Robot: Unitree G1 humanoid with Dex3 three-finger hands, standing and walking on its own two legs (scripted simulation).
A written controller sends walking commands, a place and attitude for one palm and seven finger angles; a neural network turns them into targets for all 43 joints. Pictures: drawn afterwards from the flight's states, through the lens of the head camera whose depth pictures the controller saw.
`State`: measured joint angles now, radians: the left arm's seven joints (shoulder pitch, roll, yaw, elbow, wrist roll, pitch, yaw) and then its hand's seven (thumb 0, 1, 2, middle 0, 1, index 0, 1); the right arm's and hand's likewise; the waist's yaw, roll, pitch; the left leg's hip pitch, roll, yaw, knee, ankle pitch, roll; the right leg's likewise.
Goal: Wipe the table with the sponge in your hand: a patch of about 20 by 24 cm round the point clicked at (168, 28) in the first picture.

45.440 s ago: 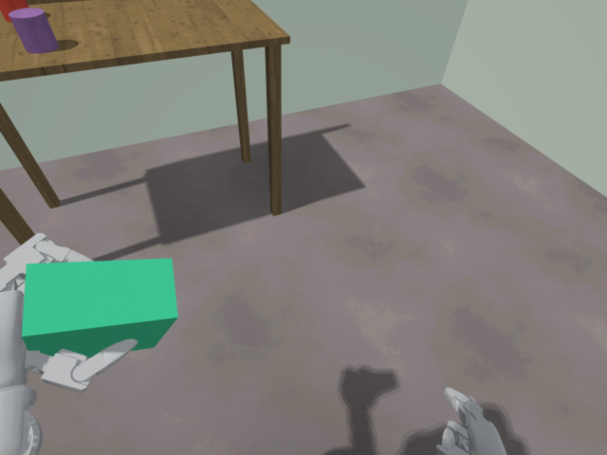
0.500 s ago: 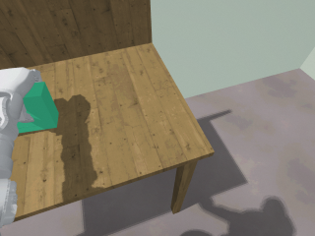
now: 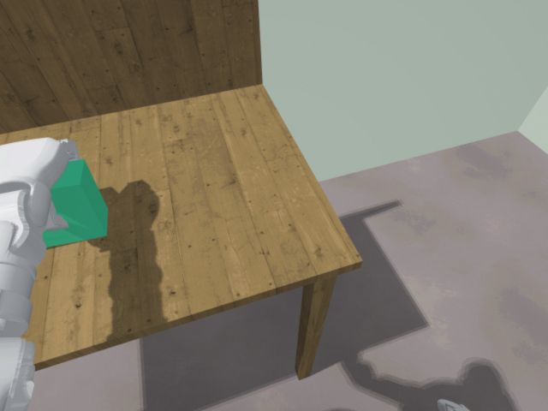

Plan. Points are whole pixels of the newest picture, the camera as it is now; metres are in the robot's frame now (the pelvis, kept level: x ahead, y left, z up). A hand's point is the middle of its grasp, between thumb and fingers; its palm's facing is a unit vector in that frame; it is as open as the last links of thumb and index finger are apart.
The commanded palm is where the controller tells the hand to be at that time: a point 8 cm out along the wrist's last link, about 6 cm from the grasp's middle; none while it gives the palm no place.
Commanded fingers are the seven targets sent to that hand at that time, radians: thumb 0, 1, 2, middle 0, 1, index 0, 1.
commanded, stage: wipe back along the first lane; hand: left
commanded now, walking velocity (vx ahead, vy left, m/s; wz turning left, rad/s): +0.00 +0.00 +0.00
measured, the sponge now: (54, 214) +0.36 +0.38 +0.07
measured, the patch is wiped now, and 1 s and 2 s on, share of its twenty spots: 1.00 1.00 1.00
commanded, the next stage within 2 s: lift the sponge slowly off the table in 0.90 s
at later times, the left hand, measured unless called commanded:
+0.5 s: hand (50, 219) +0.32 +0.34 +0.12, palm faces +0.02 -0.01 -1.00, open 10.1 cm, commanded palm +0.28 +0.33 +0.14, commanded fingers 0.00 0.10 1.30 -1.20 -1.60 -1.20 -1.60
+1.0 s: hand (50, 252) +0.27 +0.31 +0.12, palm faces +0.05 -0.02 -1.00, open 10.1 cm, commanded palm +0.24 +0.31 +0.14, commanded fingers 0.00 0.10 1.30 -1.20 -1.60 -1.20 -1.60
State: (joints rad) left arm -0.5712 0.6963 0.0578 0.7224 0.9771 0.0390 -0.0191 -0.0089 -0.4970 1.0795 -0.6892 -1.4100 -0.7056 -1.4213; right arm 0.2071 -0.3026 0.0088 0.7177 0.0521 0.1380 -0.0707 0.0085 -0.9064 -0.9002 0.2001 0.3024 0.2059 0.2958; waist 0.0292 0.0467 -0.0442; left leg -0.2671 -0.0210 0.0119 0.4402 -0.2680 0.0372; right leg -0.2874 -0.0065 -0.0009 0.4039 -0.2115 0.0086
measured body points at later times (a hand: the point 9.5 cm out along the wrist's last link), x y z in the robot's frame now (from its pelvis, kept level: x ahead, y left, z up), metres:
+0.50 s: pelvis +0.01 +0.00 +0.00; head +0.02 -0.02 +0.45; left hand +0.32 +0.34 +0.17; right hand +0.21 -0.23 -0.11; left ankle -0.03 +0.09 -0.74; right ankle -0.01 -0.13 -0.74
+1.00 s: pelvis +0.01 +0.00 +0.00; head +0.01 -0.04 +0.45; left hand +0.27 +0.31 +0.17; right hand +0.22 -0.23 -0.11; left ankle -0.03 +0.09 -0.74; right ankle -0.01 -0.13 -0.74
